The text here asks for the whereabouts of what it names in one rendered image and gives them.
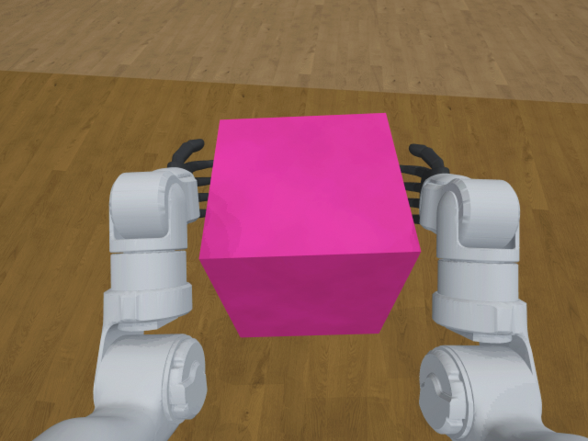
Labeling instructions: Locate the right robot hand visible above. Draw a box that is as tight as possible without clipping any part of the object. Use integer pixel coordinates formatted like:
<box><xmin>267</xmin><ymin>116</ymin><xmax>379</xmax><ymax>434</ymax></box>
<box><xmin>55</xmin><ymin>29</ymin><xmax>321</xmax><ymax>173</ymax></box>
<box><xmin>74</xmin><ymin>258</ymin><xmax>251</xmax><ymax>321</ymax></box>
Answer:
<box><xmin>399</xmin><ymin>144</ymin><xmax>450</xmax><ymax>224</ymax></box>

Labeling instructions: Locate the left robot upper arm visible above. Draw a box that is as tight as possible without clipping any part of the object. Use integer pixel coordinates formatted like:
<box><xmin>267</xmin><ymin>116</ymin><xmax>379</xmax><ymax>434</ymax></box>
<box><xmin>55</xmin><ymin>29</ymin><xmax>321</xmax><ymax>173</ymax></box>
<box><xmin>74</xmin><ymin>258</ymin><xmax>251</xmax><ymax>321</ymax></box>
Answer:
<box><xmin>32</xmin><ymin>334</ymin><xmax>208</xmax><ymax>441</ymax></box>

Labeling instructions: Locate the right robot upper arm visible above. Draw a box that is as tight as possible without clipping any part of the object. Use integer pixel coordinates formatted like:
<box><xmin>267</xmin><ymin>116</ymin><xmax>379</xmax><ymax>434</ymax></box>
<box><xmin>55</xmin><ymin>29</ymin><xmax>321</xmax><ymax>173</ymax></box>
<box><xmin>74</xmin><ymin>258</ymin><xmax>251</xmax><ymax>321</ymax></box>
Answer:
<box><xmin>419</xmin><ymin>345</ymin><xmax>588</xmax><ymax>441</ymax></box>

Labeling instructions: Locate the carton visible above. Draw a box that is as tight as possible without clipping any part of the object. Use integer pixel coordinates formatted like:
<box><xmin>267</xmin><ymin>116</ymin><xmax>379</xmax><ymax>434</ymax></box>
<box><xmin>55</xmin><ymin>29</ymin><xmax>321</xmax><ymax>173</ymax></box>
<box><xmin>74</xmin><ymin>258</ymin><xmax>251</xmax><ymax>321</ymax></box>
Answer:
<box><xmin>199</xmin><ymin>113</ymin><xmax>421</xmax><ymax>337</ymax></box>

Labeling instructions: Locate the left robot forearm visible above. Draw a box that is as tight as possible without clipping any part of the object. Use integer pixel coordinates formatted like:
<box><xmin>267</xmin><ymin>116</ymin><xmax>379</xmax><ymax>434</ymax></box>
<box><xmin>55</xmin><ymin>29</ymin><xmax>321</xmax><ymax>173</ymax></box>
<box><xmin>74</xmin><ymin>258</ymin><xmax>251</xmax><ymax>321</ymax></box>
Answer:
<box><xmin>93</xmin><ymin>167</ymin><xmax>200</xmax><ymax>404</ymax></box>

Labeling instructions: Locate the left robot hand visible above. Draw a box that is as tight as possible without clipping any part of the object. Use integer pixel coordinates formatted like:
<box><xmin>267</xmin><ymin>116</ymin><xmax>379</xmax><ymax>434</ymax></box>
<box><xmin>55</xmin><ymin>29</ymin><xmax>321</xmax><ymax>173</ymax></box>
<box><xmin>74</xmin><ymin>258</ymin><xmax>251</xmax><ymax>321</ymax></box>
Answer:
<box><xmin>167</xmin><ymin>139</ymin><xmax>214</xmax><ymax>218</ymax></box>

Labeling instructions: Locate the right robot forearm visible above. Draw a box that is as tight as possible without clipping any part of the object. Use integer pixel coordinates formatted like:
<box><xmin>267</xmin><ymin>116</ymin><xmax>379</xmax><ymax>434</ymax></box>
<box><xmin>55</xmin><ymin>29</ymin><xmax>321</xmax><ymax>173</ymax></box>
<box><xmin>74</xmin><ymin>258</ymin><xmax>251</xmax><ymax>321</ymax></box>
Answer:
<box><xmin>419</xmin><ymin>174</ymin><xmax>542</xmax><ymax>414</ymax></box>

